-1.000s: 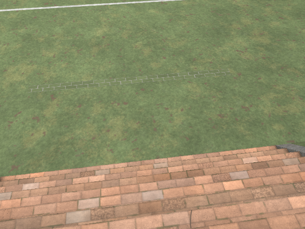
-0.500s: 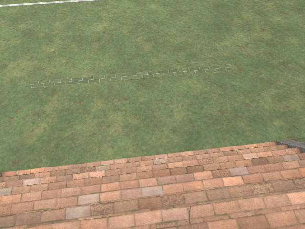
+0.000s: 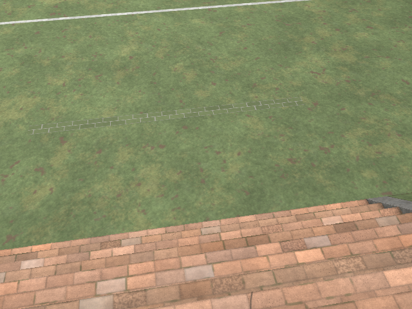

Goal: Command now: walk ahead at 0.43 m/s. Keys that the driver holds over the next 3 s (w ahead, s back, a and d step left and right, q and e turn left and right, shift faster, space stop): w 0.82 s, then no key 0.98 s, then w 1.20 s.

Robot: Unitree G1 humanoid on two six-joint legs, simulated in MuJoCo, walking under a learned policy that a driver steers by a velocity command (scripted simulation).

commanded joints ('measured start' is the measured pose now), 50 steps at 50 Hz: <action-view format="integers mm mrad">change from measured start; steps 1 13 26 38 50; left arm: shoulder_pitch -3 -128 -211 -268 -160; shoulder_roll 81 87 104 123 134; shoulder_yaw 13 4 -24 -43 -16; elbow -75 -148 -226 -258 -148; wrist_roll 4 15 27 37 15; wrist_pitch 3 13 0 -24 -14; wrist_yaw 1 -6 -24 -48 -63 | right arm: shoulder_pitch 34 -63 -131 -181 -56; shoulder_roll -78 -91 -97 -107 -133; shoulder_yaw -4 13 31 43 7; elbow -75 -180 -296 -372 -280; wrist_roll -9 -13 -19 -26 -2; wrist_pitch -19 -26 -22 -2 12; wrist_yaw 6 31 31 25 37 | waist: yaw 11 9 12 3 -3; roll -31 -5 -4 -9 -18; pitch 10 -34 -25 -38 6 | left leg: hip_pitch -10 23 9 37 83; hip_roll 3 35 62 82 80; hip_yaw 12 -11 -46 -77 -91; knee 41 45 -44 -149 -228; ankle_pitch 445 511 397 347 353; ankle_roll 42 21 8 -17 7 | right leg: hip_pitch -28 -12 -32 -11 2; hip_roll -50 -42 -75 -119 -134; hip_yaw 40 94 117 127 112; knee -7 9 -59 -149 -232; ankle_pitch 675 718 562 516 474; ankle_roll -72 -66 -42 -26 -35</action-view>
